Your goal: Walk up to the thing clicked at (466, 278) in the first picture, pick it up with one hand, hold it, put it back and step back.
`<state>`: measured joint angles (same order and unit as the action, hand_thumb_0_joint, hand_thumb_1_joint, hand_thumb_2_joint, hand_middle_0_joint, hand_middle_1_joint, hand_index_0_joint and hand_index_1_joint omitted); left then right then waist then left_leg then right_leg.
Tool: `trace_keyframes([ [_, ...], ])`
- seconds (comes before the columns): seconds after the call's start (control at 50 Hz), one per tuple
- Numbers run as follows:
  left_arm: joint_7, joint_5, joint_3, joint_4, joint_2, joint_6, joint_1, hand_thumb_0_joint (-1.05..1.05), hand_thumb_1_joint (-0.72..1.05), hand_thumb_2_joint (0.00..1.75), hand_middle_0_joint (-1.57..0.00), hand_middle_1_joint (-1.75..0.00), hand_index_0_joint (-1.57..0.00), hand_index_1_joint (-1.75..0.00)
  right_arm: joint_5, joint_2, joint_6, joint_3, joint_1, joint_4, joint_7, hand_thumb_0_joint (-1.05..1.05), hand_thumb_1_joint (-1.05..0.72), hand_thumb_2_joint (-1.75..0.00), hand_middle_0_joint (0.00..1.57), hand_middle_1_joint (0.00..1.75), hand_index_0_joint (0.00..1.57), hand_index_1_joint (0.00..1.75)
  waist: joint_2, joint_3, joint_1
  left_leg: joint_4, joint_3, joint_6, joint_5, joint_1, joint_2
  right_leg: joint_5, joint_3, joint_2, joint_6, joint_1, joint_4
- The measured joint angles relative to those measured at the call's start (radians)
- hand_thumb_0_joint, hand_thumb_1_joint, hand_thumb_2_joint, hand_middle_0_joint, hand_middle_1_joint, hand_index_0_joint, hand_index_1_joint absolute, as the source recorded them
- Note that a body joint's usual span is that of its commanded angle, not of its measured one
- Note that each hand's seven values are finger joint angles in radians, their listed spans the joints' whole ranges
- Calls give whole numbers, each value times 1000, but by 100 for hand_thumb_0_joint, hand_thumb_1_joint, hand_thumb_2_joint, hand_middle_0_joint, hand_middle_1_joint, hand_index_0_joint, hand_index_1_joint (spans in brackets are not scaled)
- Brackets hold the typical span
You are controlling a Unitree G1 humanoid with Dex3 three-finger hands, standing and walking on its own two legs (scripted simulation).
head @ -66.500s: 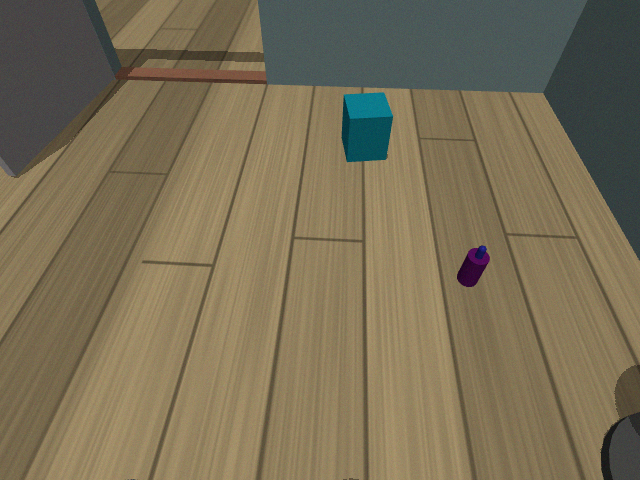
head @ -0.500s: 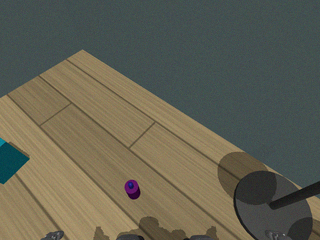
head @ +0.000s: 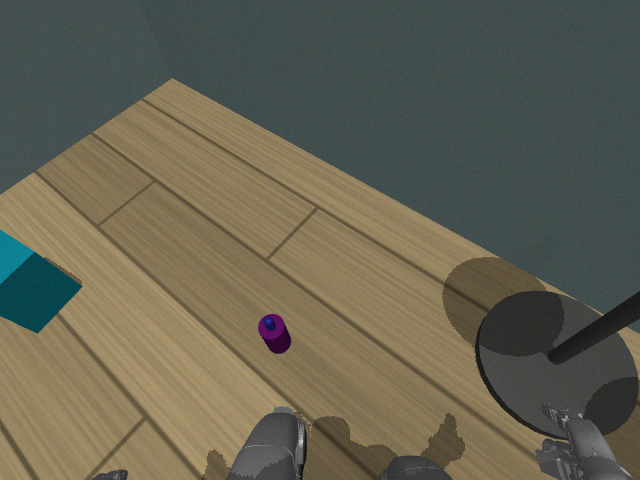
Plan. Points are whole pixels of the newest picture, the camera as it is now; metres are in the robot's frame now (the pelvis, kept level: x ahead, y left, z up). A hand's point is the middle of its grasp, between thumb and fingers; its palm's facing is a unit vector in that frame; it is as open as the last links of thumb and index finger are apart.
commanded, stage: step back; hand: left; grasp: from the side
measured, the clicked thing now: (273, 331) +0.49 +0.21 -0.64
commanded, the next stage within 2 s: none
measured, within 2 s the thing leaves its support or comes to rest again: neither
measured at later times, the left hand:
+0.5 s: hand out of the picture -0.01 +0.28 -0.13, palm faces +0.07 -0.93 -0.37, open 7.4 cm
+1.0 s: hand out of the picture -0.19 +0.27 -0.11, palm faces +0.00 -0.89 -0.46, open 7.4 cm
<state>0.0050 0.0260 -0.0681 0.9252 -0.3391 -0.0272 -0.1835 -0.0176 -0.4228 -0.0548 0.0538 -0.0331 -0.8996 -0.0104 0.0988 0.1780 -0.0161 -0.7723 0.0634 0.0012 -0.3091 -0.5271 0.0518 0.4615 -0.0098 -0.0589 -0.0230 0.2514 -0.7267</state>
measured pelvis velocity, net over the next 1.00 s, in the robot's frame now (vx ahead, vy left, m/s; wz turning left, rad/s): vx -0.28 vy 0.00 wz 0.01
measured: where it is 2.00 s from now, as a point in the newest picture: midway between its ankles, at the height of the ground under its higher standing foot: outside the picture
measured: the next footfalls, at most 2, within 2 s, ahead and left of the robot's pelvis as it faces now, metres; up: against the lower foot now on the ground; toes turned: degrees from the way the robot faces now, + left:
left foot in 0.34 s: -0.04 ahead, +0.12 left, +0.00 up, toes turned +1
right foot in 0.74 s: -0.18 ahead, -0.13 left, +0.00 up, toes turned +1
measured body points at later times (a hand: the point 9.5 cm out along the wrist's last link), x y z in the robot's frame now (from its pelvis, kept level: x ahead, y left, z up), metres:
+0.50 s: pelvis -0.11 +0.02 +0.02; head -0.06 +0.04 +0.47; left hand -0.01 +0.33 -0.10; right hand +0.02 -0.28 -0.09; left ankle -0.08 +0.11 -0.71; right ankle -0.11 -0.13 -0.63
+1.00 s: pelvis -0.28 +0.00 +0.02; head -0.23 -0.03 +0.46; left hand -0.19 +0.32 -0.08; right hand -0.21 -0.33 -0.12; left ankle -0.31 +0.15 -0.64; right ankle -0.22 -0.13 -0.71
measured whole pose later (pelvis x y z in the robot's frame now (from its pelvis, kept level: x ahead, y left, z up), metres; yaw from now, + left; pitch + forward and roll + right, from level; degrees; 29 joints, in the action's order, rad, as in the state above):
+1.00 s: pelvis -0.28 +0.00 +0.02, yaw +1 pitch -2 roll +1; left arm 0.02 0.04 -0.07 0.83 -0.35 -0.04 -0.19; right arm -0.01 -0.43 -0.07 0.07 -0.22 -0.90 -0.01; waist 0.05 0.14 0.00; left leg -1.12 0.16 -0.04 -0.45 -0.43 -0.12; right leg 0.24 -0.03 0.04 0.01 0.34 -0.61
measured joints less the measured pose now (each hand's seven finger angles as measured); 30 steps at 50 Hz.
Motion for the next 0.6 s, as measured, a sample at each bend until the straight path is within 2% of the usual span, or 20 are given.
trace_keyframes([
  [0.04,-2,10,6,-1,10,-7,-28,1,90,90,-20,-30,-21,-30,3,11,-5,0,-13,-4,-10,0,-91,-90,21,30,20,30,-18,-3,-14,-139,38,2,-145,-21,-79,-21,-13,20,-10,14,-9],
  [0.06,-1,11,5,-3,13,-9,-42,1,90,90,-20,-30,-21,-30,4,17,-6,-1,-20,-9,-10,0,-91,-90,21,30,20,30,-32,-7,-25,-211,47,3,-168,-23,-112,-35,-28,29,-13,17,1],
  [0.12,4,8,1,-10,18,-14,-60,1,90,90,-20,-30,-21,-30,16,22,-1,-12,-50,-12,-9,0,-91,-90,21,30,20,30,-44,-22,-19,-346,81,0,-146,-12,-178,-86,-24,44,-11,19,62],
  [0.16,9,5,-2,-31,13,-14,-53,1,90,90,-20,-30,-21,-30,18,20,2,-17,-74,-10,-14,0,-91,-90,21,30,20,30,-48,-24,-15,-380,82,-6,-146,13,-194,-107,-11,49,-11,32,81],
  [0.24,25,-3,-4,-91,5,-1,-11,1,90,90,-20,-30,-21,-30,14,12,3,-18,-103,-14,-23,0,-91,-90,21,30,20,30,-51,-2,-10,-264,47,-13,-174,104,-168,-132,23,59,-9,58,84],
  [0.3,29,-10,0,-131,-8,3,22,1,90,90,-20,-30,-21,-30,7,14,5,-15,-104,-10,-21,1,-91,-90,21,30,20,30,-65,22,-5,-74,8,-4,-173,181,-125,-137,46,73,-1,83,53],
  [0.32,28,-13,3,-139,-15,1,31,1,90,90,-20,-30,-21,-30,4,17,9,-13,-102,-7,-18,1,-91,-90,21,30,20,30,-72,27,-1,7,-2,1,-141,210,-111,-134,53,78,4,95,36],
  [0.34,26,-16,6,-144,-24,-4,42,1,90,90,-20,-30,-21,-30,2,21,15,-10,-100,-4,-15,1,-91,-90,21,30,20,30,-82,34,4,90,-11,8,-64,239,-103,-129,57,86,10,106,13],
  [0.38,24,-22,5,-138,-43,-17,69,1,90,90,-20,-30,-21,-30,-5,45,20,-5,-82,-1,-9,1,-91,-90,21,30,20,30,-139,62,-7,114,-43,27,-24,258,-131,-139,17,112,14,119,-24],
  [0.42,27,-26,5,-125,-39,-29,77,1,90,90,-20,-30,-21,-30,-9,51,22,-9,-77,15,4,1,-91,-90,21,30,20,30,-133,58,-2,107,-45,41,-19,250,-115,10,-41,57,10,152,-136],
  [0.46,29,-25,8,-109,-33,-37,77,1,90,90,-20,-30,-21,-30,-12,56,24,-11,-77,27,6,1,-91,-90,21,30,20,30,-110,40,16,125,-29,46,4,246,-89,91,-79,-5,10,184,-300],
  [0.5,26,-29,7,-106,-37,-36,66,1,90,90,-20,-30,-21,-30,-15,64,20,-16,-75,36,3,1,-91,-90,21,30,20,30,-110,13,17,165,-36,43,39,244,-75,82,-116,-39,9,209,-429],
  [0.54,24,-30,3,-109,-43,-31,54,1,90,90,-20,-30,-21,-30,-14,69,20,-18,-69,44,2,0,-91,-90,21,30,20,30,-114,-4,13,194,-48,41,70,234,-65,55,-137,-50,16,212,-498],
  [0.6,24,-25,-4,-110,-51,-21,39,1,90,90,-20,-30,-21,-30,-10,69,23,-18,-51,61,2,0,-91,-90,21,31,20,30,-116,-4,9,209,-63,41,106,212,-54,35,-136,-33,40,169,-461],
])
